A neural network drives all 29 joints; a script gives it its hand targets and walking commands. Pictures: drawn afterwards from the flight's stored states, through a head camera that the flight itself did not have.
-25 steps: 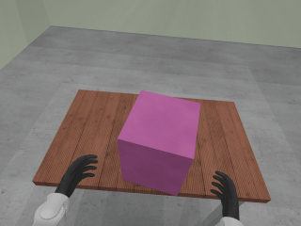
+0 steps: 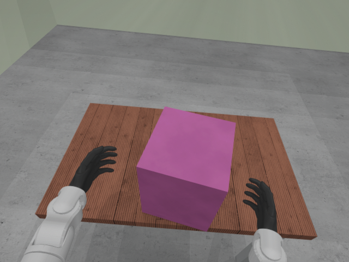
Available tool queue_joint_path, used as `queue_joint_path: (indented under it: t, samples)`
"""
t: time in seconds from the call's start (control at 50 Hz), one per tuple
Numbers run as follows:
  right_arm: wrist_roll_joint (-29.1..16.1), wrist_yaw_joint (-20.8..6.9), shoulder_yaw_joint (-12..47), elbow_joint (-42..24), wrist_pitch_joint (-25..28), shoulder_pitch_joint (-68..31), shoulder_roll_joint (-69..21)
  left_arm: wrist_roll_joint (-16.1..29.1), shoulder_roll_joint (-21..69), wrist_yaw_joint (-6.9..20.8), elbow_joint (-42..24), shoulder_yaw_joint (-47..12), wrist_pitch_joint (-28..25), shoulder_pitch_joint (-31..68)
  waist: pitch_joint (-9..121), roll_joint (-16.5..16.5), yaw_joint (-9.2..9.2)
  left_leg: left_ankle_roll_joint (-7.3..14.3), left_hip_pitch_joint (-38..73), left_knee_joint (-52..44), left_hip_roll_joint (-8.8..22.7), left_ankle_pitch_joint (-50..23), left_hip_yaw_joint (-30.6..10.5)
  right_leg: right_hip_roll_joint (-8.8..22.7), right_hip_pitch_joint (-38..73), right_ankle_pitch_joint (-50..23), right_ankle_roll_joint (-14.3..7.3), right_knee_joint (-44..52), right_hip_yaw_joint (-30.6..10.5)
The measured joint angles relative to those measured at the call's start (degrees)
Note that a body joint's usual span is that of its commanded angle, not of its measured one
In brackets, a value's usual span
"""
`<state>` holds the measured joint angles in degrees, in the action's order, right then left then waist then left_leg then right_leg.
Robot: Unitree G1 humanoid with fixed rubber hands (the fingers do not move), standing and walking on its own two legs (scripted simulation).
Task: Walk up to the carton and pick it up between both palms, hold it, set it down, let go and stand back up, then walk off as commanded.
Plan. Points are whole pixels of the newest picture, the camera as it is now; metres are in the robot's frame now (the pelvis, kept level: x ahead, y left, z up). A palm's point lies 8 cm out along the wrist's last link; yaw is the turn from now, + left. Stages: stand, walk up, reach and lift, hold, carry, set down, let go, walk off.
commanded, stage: reach and lift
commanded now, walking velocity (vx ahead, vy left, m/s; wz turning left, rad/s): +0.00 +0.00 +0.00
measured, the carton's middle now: (186, 170) +0.38 -0.03 -0.05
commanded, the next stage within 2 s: none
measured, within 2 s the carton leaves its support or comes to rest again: neither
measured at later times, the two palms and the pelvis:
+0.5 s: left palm (92, 136) +0.35 +0.20 +0.11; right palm (267, 179) +0.28 -0.18 +0.08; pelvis +0.00 +0.00 +0.00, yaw +0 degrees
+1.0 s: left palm (105, 106) +0.42 +0.18 +0.14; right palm (266, 151) +0.33 -0.19 +0.11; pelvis -0.01 +0.00 +0.00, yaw +0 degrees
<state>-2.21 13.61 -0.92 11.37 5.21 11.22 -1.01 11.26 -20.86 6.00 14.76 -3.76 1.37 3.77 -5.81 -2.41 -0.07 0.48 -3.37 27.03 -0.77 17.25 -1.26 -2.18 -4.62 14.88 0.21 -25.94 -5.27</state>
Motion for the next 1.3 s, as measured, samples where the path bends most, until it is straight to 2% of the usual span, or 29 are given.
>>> queue_joint_path:
  t: [0.38, 0.64, 0.8, 1.02, 1.16, 1.3]
  samples:
    - [-5.1, 1.0, 0.0, -0.1, -11.5, -13.3, 3.9, 0.0, 0.1, 0.9, 3.3, 2.7, 12.8, 15.1, 1.1, 0.0, 1.57, 0.2, 0.3, -0.6, 0.1, -0.4, 0.0, 0.0, 0.9, -1.2, 0.2, 1.9, 0.0]
    - [-5.1, 1.0, 0.0, 0.0, -17.9, -24.1, 4.5, 0.0, -0.1, 1.1, 15.4, 3.7, 14.5, 27.2, 1.1, 0.0, 3.68, 0.2, 0.3, -0.9, 0.1, -1.0, 0.0, 0.0, 0.9, -1.7, 0.2, 2.1, 0.0]
    - [-5.1, 1.0, 0.0, 4.2, -20.1, -30.0, 5.2, 0.0, -0.2, 0.9, 22.6, 4.0, 14.5, 34.4, 1.0, 0.1, 4.74, 0.2, 0.0, -1.2, 0.1, -1.3, 0.0, 0.0, 0.5, -1.8, 0.2, 2.2, 0.0]
    - [-5.3, 1.3, 0.0, 10.6, -19.0, -36.9, 5.4, 0.0, -0.2, -0.2, 30.1, 4.8, 14.2, 41.4, 1.7, 0.4, 5.29, 0.2, -3.2, -1.3, 0.1, -1.9, 0.0, 0.0, -2.8, -2.4, 0.2, 2.2, 0.0]
    - [-5.3, 1.9, 0.0, 18.6, -14.1, -39.2, 5.4, -0.7, 1.1, -0.3, 36.1, 5.2, 11.0, 42.2, 3.1, 0.4, 5.69, 0.2, -5.1, -1.3, 0.1, -2.2, 0.0, 0.0, -4.7, -2.7, 0.2, 2.2, 0.0]
    - [-5.3, 1.7, 0.0, 26.5, -6.7, -39.2, 5.4, -2.3, 3.5, -0.7, 42.6, 5.4, 3.9, 42.4, 4.6, 0.4, 5.7, 0.2, -8.0, -1.4, 0.1, -2.9, 0.0, 0.0, -7.6, -3.4, 0.2, 2.3, 0.0]
